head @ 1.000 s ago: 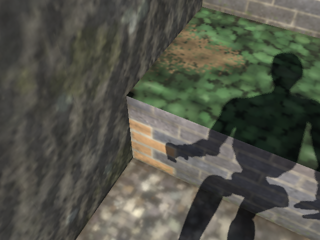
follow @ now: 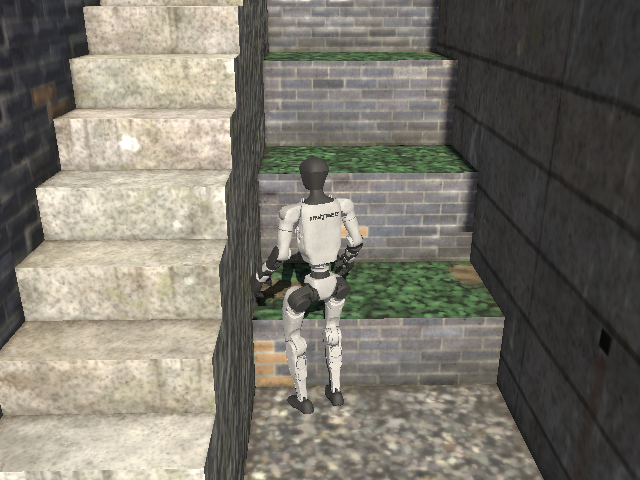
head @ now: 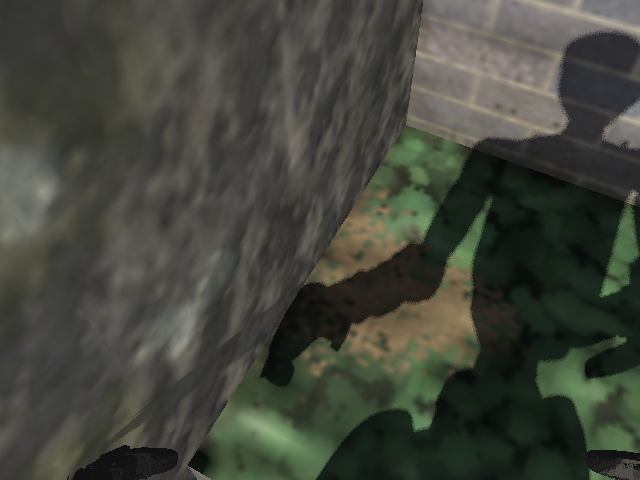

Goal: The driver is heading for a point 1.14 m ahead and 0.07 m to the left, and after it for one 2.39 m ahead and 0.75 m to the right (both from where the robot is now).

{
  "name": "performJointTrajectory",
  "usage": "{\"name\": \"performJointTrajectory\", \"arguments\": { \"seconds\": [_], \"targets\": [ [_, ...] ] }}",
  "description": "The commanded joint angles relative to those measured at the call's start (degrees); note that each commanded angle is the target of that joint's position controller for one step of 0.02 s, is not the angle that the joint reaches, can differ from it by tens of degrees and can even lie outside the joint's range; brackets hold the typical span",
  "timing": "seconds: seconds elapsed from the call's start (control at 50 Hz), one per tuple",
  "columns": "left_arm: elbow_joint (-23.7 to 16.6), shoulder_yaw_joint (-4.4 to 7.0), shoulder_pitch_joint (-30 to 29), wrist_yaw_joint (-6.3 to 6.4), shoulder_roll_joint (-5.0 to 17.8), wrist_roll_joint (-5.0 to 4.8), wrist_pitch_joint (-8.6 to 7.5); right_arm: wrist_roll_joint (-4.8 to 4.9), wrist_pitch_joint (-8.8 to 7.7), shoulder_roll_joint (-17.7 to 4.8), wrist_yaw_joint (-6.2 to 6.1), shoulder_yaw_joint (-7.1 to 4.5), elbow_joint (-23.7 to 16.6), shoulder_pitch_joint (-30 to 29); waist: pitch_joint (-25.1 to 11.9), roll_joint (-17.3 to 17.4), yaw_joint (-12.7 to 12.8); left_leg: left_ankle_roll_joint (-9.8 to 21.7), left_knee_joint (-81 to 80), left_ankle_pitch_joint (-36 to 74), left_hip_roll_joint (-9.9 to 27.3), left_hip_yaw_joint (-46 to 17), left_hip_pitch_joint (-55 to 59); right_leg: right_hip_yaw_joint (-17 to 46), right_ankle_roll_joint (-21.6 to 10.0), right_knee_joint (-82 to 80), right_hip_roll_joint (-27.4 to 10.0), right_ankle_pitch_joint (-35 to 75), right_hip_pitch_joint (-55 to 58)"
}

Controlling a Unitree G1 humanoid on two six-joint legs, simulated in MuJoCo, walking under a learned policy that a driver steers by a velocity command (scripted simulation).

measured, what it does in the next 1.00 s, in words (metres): walks backwards: right foot, then left foot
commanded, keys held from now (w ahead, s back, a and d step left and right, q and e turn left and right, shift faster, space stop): w+q+shift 0.16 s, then w+shift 0.04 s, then w+e+shift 0.72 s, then e+shift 0.08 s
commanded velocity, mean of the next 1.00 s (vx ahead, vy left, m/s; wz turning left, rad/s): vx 0.98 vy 0.00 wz -0.19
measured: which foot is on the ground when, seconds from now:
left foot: down 0.00-0.20, up 0.22-0.38, down 0.40-0.94, up 0.96-1.00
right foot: down 0.00-0.02, up 0.04-0.14, down 0.16-0.46, up 0.48-0.90, down 0.92-1.00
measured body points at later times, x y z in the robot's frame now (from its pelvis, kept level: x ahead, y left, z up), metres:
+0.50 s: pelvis -0.19 +0.11 -0.01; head -0.19 +0.14 +0.44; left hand -0.05 +0.36 -0.11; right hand +0.04 -0.04 -0.09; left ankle -0.19 +0.22 -0.76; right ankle -0.15 -0.04 -0.76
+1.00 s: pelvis -0.34 +0.10 -0.02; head -0.32 +0.09 +0.43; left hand -0.32 +0.39 -0.14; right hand -0.12 -0.17 -0.08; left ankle -0.22 +0.22 -0.73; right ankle -0.39 +0.02 -0.76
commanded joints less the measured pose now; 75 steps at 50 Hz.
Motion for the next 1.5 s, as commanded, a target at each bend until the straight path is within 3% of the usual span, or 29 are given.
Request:
{"name": "performJointTrajectory", "arguments": {
  "seconds": [0.02, 0.06, 0.08, 0.14, 0.18, 0.2, 0.22, 0.24, 0.28, 0.32, 0.38, 0.42, 0.46, 0.56, 0.74, 0.86, 0.92, 0.94, 0.96, 0.98, 1.04, 1.1, 1.22, 1.26, 1.28, 1.32, 1.36, 1.42, 1.5],
  "targets": [
    [-10.05, 3.42, -17.06, 0.43, 7.97, 0.46, -0.47, -2.61, 1.09, -0.79, -1.30, -1.21, 4.44, 21.29, -21.47, -1.00, -6.77, -1.87, 0.95, 24.45, -3.94, -5.41, -1.61, 3.11, -0.37, 22.32, -1.72, 9.13, 21.58],
    [-8.79, 2.88, -3.83, -0.47, 5.21, 3.05, 1.37, -1.65, -0.06, -4.54, -2.82, -0.83, 0.13, 4.34, -16.85, 9.79, 5.68, -0.02, -8.49, 25.05, 1.92, -29.42, -11.91, 8.95, 2.56, 29.70, 9.05, -23.13, 17.55],
    [-10.47, 2.45, 0.91, -0.76, 3.21, 1.94, 1.08, -1.60, -0.66, -5.36, -3.00, -0.83, -3.67, -6.92, -15.87, 15.12, 11.31, 3.51, -12.51, 20.60, 4.52, -36.43, -14.24, 14.47, 4.23, 25.53, 11.40, -20.72, 16.64],
    [-8.49, 2.90, 1.51, 2.64, 6.91, -0.87, -1.38, 0.03, -1.40, -3.39, -1.20, -1.51, 2.57, 7.47, -15.33, 2.72, 5.05, -2.34, -10.23, 26.38, 5.56, -33.36, 10.00, 13.73, 4.56, -5.27, 11.69, -20.70, 14.65],
    [-7.48, 3.57, 8.13, 3.19, 7.92, 1.98, -1.67, 2.56, -1.46, -3.87, -1.26, -2.78, 2.46, 11.51, -20.19, 6.23, 6.24, -12.02, -10.19, 32.74, 0.22, -22.99, 3.29, 9.41, 3.64, -7.76, 10.99, -14.43, 32.02],
    [-5.66, 5.46, 13.74, 3.15, 12.35, 5.53, -1.99, 2.79, -1.27, -5.29, -1.32, -3.09, 0.38, 7.65, -19.32, -1.26, 9.97, -22.75, -5.96, 16.73, -7.33, -14.00, -10.10, 13.43, -1.84, -12.53, 4.51, -22.85, 40.55],
    [-8.18, 6.41, -1.15, 5.03, 12.77, 3.86, -2.90, 3.66, -0.75, -2.13, -2.58, -3.32, 1.58, 8.61, -16.03, -35.91, 8.21, -18.22, 35.68, -26.05, -10.71, -9.82, -6.82, 32.61, -10.37, -19.01, -18.23, -21.45, 15.69],
    [-11.11, 3.70, -15.00, 5.51, 6.77, 3.79, -3.38, -0.08, 0.31, -3.41, -3.85, -3.38, 0.97, 13.68, -8.41, -31.27, -2.19, -12.16, 59.77, -35.19, -3.87, -9.46, -2.99, 25.66, -12.11, -25.86, -25.99, -8.66, -8.42],
    [-11.63, 1.26, -20.79, 5.88, 1.04, 1.36, -5.68, -1.04, 0.62, -1.42, -3.31, -2.78, 3.67, 19.07, -3.48, -8.18, -9.65, -6.58, 48.99, -27.65, 3.08, -13.84, 1.01, 16.74, -6.08, -18.62, -17.92, 13.00, -9.59],
    [-9.19, 1.92, -11.59, 4.53, 3.84, 2.48, -6.37, -1.07, -1.77, 4.08, -2.21, 0.11, 3.78, 12.19, -5.77, 2.80, -2.66, -5.98, 19.47, -18.80, 0.48, -6.85, 0.87, 12.80, -1.95, -11.35, -6.54, 24.26, 5.88],
    [-3.94, 1.49, -2.70, 2.61, 3.05, -0.75, -7.04, -3.08, -3.79, 12.07, -1.21, 4.69, 2.14, 6.18, -9.28, -3.40, 2.80, -5.94, -7.31, -6.76, 0.55, -0.33, 7.05, 14.41, -2.14, -6.26, -5.32, 19.26, 13.51],
    [-4.91, 0.38, -1.26, 1.70, 0.59, 0.44, -7.53, -5.29, -4.50, 8.70, -1.52, 5.55, 0.85, 2.61, -9.92, -1.32, 7.43, -6.98, -7.34, 13.90, 9.73, -6.10, 15.23, 19.43, 2.42, -9.36, -2.89, 2.38, 6.91],
    [-4.14, -1.23, 0.78, 1.42, -1.96, -0.03, -7.31, -3.41, -4.87, 4.39, -1.33, 5.05, 0.06, -1.52, -10.73, 8.03, 5.98, -6.81, -13.35, 1.59, 15.20, -13.25, 8.38, 18.59, 7.41, -11.62, 0.00, -4.49, 10.09],
    [-1.64, 0.12, 4.95, 0.88, 0.51, -0.90, -7.19, -2.58, -5.27, -0.12, -2.49, 5.78, 0.81, -4.12, -8.21, 8.16, 6.48, -8.57, -20.81, -27.25, 15.58, -9.73, 8.06, 20.11, 6.35, -2.44, 4.30, -7.15, 4.76],
    [-3.05, 2.41, 10.16, 0.90, 2.94, 0.14, -4.62, -2.81, -3.69, -2.48, -5.45, 3.72, -0.52, -3.77, -10.36, 5.23, 6.16, -1.17, -16.85, -23.68, 23.53, -6.33, 8.86, 21.72, 0.28, 19.93, 5.09, -19.57, -4.69],
    [-0.50, 4.34, 24.21, 0.01, 7.09, 2.43, -2.05, -1.66, -4.02, -6.98, -5.04, 1.01, -3.23, -7.84, -11.24, 11.03, 10.30, -8.24, -18.03, -27.81, 18.45, 4.20, 0.55, 13.64, -3.77, 10.25, 8.49, -22.90, 6.52],
    [3.21, 4.75, 32.43, -0.97, 7.03, 1.37, -2.18, -0.61, -2.84, -6.84, -4.63, 0.32, -5.51, -13.40, -3.21, -3.29, 15.15, -9.22, -3.36, -25.80, 12.29, 8.80, -5.49, 17.14, -7.32, -9.93, 6.50, -18.84, 9.64],
    [2.19, 4.92, 28.87, -1.07, 8.71, 1.91, -2.34, -0.64, -1.92, -1.92, -4.30, 1.53, -5.24, -9.56, -0.86, -17.21, 12.36, -7.79, 12.07, -26.29, 8.30, 9.18, -13.43, 35.18, -8.67, -16.13, -3.95, -26.50, 7.67],
    [-0.74, 8.11, 26.59, -0.44, 19.52, 1.75, -1.62, -2.06, -1.90, -1.54, -3.50, 2.06, -10.01, -11.85, 2.80, -23.46, 11.98, -8.59, 19.33, -23.95, 4.23, 1.12, -22.34, 58.94, -15.59, -25.39, -9.19, -50.86, -1.13],
    [-2.79, 8.92, 18.66, 0.35, 19.74, 2.76, -1.42, -2.81, -2.33, -4.29, -2.78, 0.98, -11.11, -12.76, 7.23, -15.50, 8.55, -9.26, 25.32, -16.21, 5.57, -3.90, -22.07, 55.78, -14.74, -27.23, -9.67, -43.11, -5.61],
    [-4.91, 7.45, 13.72, 0.26, 14.38, 2.37, -3.40, -4.60, -1.58, -5.70, -1.16, -0.54, -6.68, -3.79, -3.10, -3.70, 4.94, -9.19, 29.18, -8.51, 2.59, -1.71, -13.20, 39.18, -7.39, -15.56, 0.26, -14.04, -0.72],
    [-4.78, 7.42, 17.05, -0.06, 13.08, 1.71, -3.33, -3.35, -0.94, -2.28, -1.64, 0.73, -8.50, -5.92, -2.20, -5.18, 7.74, -8.36, 23.32, -13.36, 1.30, -1.89, -11.34, 40.23, -7.10, -10.10, 1.87, -7.60, 2.61],
    [-4.70, 7.38, 18.41, 0.99, 11.00, 0.82, -3.16, -2.38, -0.65, -4.82, -4.06, 0.78, -7.20, 3.95, -4.81, -9.31, 6.37, -4.68, -3.83, -14.59, 3.00, -2.42, 5.91, 42.34, -3.57, 1.56, 3.49, 6.37, 7.79],
    [-5.90, 4.46, 22.06, 1.50, 3.95, 0.00, -3.41, -4.29, -0.62, -9.07, -3.76, 0.57, -8.34, 2.86, -9.63, 8.82, 9.70, 4.35, -5.75, 8.32, 22.69, -25.02, 19.17, 31.17, 1.49, 11.59, 13.28, -16.90, -5.10],
    [-4.07, 4.60, 22.40, 1.29, 6.90, 1.56, -2.84, -4.61, -0.19, -4.64, -3.17, 1.77, -5.76, 6.28, -10.72, 12.29, 8.12, 11.94, -6.18, 22.90, 27.95, -30.27, 13.11, 29.96, 2.32, 16.87, 11.35, -27.71, -1.05],
    [-1.90, 3.53, 21.29, 0.17, 5.27, 2.45, -2.43, -3.66, -0.17, 0.15, -1.75, 3.41, -5.02, 1.82, -8.19, 6.91, 10.82, 7.37, -6.36, 17.43, 18.68, -18.45, 6.10, 28.45, 3.31, 6.40, 8.64, -21.75, 9.27],
    [-2.30, 3.15, 17.40, 0.05, 5.29, 3.38, -2.73, -2.86, 0.72, -4.37, -1.61, 1.65, -3.15, 3.17, -3.58, 8.31, 9.86, -0.52, -3.13, 6.48, 8.31, -12.39, 3.16, 24.73, 3.01, -9.34, 10.48, -5.07, 15.65],
    [-2.92, 4.62, 13.67, 1.26, 12.18, 3.10, -2.79, -0.48, 0.16, -6.16, -0.55, 0.26, -3.68, 6.64, -4.23, 0.58, 7.82, -4.28, 2.79, -8.87, 4.49, -10.84, -1.99, 28.14, 0.89, -4.89, 3.16, -5.78, 15.38],
    [-3.48, 4.41, 9.95, 3.67, 10.79, 1.91, -1.44, -2.24, 1.74, -3.95, -1.72, 0.11, -4.61, 8.29, 1.29, -9.43, 7.12, -4.08, 20.87, -24.52, 1.78, -4.21, -5.30, 31.82, -7.64, -10.07, -6.55, 0.54, 5.69]
  ]
}}
Velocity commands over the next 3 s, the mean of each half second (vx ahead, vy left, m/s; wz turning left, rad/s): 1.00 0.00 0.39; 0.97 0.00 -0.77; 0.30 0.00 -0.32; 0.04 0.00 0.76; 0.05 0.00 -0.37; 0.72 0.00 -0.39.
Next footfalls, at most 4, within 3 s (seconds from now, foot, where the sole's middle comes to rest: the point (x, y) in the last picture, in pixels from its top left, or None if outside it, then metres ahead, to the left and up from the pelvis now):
0.16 right None -0.10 -0.04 -0.80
0.40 left None -0.16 0.23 -0.80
0.92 right None -0.35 -0.02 -0.80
1.24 left None -0.26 0.17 -0.80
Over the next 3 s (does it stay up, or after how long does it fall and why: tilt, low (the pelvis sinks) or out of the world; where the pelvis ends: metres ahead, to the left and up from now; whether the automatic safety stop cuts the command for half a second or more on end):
stays up -0.24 -0.05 -0.02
